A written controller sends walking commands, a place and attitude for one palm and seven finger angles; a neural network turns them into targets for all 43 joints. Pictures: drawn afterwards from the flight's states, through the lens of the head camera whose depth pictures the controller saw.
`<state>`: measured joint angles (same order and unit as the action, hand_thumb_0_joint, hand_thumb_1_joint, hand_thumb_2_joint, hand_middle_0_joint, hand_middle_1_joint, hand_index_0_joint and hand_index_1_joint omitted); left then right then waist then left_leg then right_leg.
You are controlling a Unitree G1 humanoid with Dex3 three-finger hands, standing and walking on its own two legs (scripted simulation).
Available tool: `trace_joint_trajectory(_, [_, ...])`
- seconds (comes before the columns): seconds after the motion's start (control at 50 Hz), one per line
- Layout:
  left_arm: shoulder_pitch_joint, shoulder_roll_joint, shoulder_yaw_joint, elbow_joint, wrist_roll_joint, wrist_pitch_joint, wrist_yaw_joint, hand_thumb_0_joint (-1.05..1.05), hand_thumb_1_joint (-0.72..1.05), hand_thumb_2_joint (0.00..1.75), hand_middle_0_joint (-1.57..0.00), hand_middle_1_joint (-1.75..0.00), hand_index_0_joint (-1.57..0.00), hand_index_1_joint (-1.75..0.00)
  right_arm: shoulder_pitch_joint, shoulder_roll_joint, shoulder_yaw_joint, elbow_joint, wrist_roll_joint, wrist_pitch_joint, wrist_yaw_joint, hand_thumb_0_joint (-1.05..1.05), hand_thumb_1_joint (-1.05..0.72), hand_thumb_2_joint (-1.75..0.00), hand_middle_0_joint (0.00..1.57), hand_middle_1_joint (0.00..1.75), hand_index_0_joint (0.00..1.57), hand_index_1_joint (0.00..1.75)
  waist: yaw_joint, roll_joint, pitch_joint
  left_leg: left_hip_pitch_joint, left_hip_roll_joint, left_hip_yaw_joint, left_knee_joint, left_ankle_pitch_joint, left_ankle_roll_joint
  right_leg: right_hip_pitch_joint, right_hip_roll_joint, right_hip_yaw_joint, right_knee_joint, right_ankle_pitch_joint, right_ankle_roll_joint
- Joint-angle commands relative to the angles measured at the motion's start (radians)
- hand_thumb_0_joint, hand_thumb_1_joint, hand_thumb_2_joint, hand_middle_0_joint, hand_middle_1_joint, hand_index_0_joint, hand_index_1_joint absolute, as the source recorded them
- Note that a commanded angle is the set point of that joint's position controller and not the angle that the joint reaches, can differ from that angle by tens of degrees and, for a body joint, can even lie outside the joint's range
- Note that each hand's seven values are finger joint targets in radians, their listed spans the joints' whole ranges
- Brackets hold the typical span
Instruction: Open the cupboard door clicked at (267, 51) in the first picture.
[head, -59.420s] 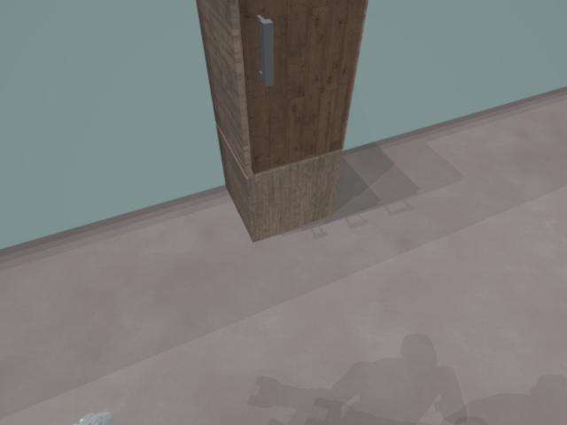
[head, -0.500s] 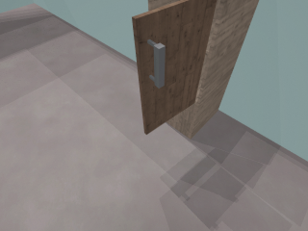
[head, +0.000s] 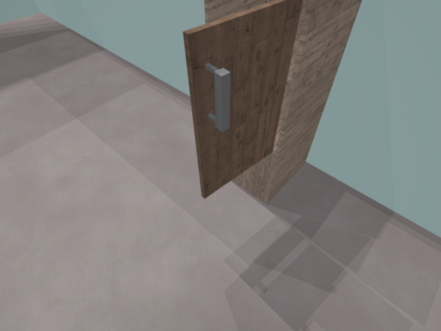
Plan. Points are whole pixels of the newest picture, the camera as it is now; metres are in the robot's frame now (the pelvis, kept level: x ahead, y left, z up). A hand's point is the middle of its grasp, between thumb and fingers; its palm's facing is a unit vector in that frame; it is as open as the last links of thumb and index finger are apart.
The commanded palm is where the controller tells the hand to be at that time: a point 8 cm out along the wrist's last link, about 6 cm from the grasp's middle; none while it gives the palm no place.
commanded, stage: look to check the result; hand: left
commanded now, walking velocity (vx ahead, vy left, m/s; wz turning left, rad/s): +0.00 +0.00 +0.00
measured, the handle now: (216, 98) +0.61 +0.04 +0.09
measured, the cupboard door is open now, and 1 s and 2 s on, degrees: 82 82 82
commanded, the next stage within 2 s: stand and wait in 0.60 s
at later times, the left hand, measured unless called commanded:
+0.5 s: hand out of the picture +0.04 +0.19 -0.17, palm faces +0.01 -0.97 -0.25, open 7.4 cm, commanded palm none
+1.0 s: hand out of the picture +0.09 +0.21 -0.16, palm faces -0.01 -0.95 -0.30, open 7.4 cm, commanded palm none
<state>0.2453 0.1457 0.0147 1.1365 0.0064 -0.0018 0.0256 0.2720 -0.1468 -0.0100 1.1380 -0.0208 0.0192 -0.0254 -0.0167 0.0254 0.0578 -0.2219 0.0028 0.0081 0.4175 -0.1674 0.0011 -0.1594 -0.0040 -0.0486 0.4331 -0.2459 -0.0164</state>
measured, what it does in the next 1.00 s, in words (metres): stands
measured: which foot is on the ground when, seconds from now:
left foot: down 0.00-1.00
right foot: down 0.00-1.00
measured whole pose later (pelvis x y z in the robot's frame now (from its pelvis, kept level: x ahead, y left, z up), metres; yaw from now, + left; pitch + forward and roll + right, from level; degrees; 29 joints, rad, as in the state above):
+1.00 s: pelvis +0.03 -0.02 +0.01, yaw +0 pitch -2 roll +0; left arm 0.14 0.26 0.01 1.14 0.00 -0.02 0.01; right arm 0.14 -0.28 -0.01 1.14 -0.02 0.01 -0.02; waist -0.01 0.03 0.07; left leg -0.14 0.03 0.01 0.33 -0.16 -0.03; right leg -0.07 0.02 -0.05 0.33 -0.23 -0.04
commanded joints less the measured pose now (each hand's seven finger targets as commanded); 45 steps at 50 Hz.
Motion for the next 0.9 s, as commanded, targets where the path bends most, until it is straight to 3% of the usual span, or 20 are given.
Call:
trace_joint_trajectory(0.0, [0.054, 0.130, 0.027, -0.022, 0.001, -0.013, 0.008, 0.00, 0.90, 0.90, -0.20, -0.30, -0.20, -0.30, 0.043, -0.105, -0.018, -0.025, -0.002, -0.018, -0.009, 0.00, -0.90, -0.90, 0.20, 0.30, 0.20, 0.30, 0.007, -0.008, 0.001, 0.019, 0.088, -0.081, -0.079, 0.024, 0.025, -0.048, -0.095, 0.084, -0.106, 0.015, -0.030])
trace_joint_trajectory(0.14, [0.036, 0.152, 0.027, -0.018, 0.000, -0.019, 0.008, 0.00, 0.90, 0.90, -0.20, -0.30, -0.20, -0.30, 0.009, -0.134, -0.020, -0.025, 0.001, -0.021, -0.010, 0.00, -0.90, -0.90, 0.20, 0.30, 0.20, 0.30, 0.006, -0.013, -0.017, 0.056, 0.094, -0.077, -0.074, 0.086, 0.025, -0.031, -0.101, 0.088, -0.116, 0.075, -0.030])
trace_joint_trajectory(0.22, [0.024, 0.162, 0.025, -0.016, 0.000, -0.018, 0.007, 0.00, 0.90, 0.90, -0.20, -0.30, -0.20, -0.30, -0.015, -0.144, -0.020, -0.023, 0.000, -0.018, -0.009, 0.00, -0.90, -0.90, 0.20, 0.30, 0.20, 0.30, 0.005, -0.014, 0.013, 0.056, 0.093, -0.074, -0.079, 0.070, 0.022, -0.046, -0.103, 0.092, -0.132, 0.059, -0.030])
trace_joint_trajectory(0.66, [-0.066, 0.266, 0.038, -0.040, 0.000, -0.034, 0.000, 0.00, 0.90, 0.90, -0.20, -0.30, -0.20, -0.30, -0.114, -0.250, -0.027, -0.041, 0.002, -0.028, -0.005, 0.00, -0.90, -0.90, 0.20, 0.30, 0.20, 0.30, 0.011, -0.030, -0.054, 0.108, 0.107, -0.076, -0.095, 0.154, 0.019, 0.036, -0.116, 0.098, -0.155, 0.208, -0.032])
trace_joint_trajectory(0.88, [-0.095, 0.292, 0.035, -0.041, -0.001, -0.034, -0.001, 0.00, 0.90, 0.90, -0.20, -0.30, -0.20, -0.30, -0.140, -0.276, -0.027, -0.041, 0.001, -0.028, -0.003, 0.00, -0.90, -0.90, 0.20, 0.30, 0.20, 0.30, 0.010, -0.026, -0.053, 0.124, 0.112, -0.071, -0.108, 0.160, 0.014, 0.048, -0.119, 0.104, -0.166, 0.235, -0.031])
